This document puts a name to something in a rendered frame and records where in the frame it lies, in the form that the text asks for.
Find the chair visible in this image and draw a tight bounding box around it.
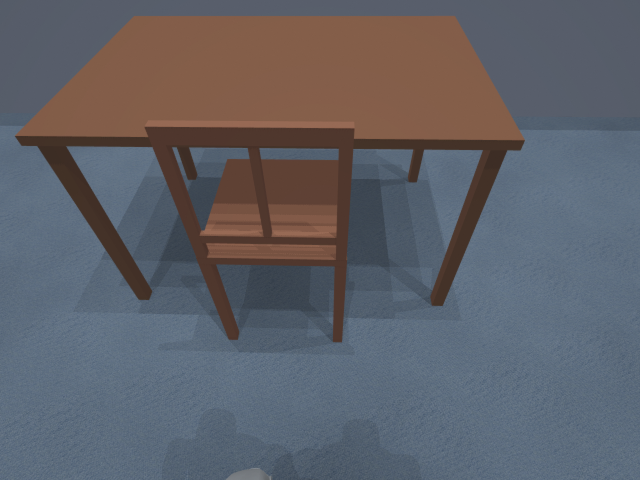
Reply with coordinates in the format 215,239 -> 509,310
144,120 -> 355,342

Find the table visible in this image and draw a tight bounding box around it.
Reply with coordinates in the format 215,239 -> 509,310
15,16 -> 525,306

